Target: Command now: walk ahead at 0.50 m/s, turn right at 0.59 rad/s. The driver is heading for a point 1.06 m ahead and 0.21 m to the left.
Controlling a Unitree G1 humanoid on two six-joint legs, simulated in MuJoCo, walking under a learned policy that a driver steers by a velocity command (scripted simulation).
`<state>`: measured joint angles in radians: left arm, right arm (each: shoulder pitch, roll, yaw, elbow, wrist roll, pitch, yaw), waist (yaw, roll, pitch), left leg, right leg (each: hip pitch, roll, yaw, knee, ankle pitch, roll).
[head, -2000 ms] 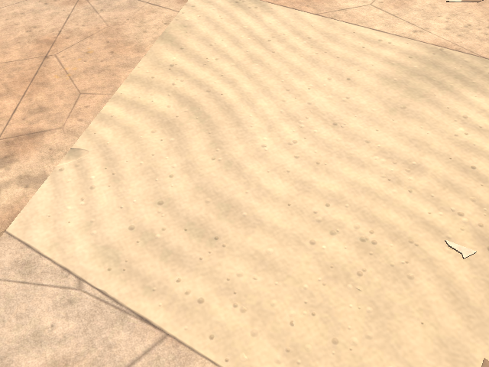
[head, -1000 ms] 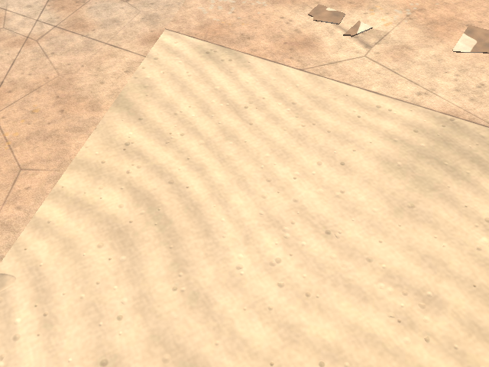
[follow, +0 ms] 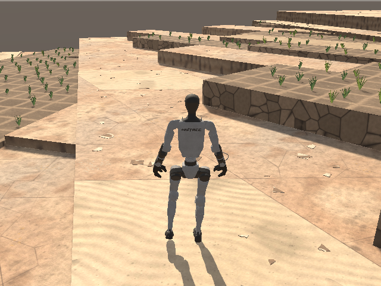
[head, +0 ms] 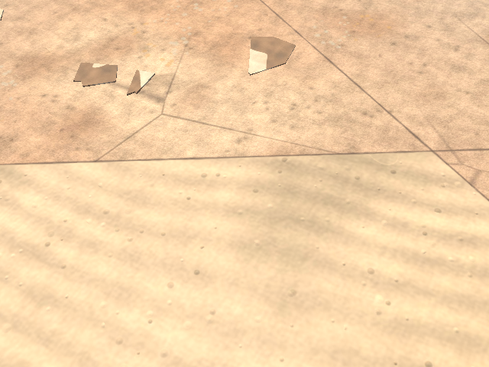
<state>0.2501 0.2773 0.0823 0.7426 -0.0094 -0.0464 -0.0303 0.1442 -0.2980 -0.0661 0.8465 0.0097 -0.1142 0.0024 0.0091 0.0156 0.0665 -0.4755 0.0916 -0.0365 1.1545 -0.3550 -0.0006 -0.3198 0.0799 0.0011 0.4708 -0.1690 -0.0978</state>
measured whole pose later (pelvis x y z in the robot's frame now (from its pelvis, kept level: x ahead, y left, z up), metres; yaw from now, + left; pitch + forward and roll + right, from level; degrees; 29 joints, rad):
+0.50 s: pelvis +0.29 +0.06 +0.00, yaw -6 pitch +1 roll +0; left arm 0.31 0.28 0.06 0.79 -0.02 -0.06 0.01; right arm 0.20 -0.27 -0.05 0.84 0.00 -0.10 0.04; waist -0.01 -0.03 0.02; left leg -0.31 -0.05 0.04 0.45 -0.16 0.06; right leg -0.42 -0.01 0.06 1.14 -0.37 -0.04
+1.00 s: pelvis +0.57 -0.01 +0.00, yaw +1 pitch +2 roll -1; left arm 0.13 0.25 0.05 0.72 0.01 -0.10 -0.01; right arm 0.35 -0.30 -0.05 0.89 0.03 -0.06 0.00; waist -0.03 0.04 0.03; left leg -0.39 0.03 -0.05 1.15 -0.41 0.02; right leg -0.36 0.00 -0.06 0.49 -0.17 -0.02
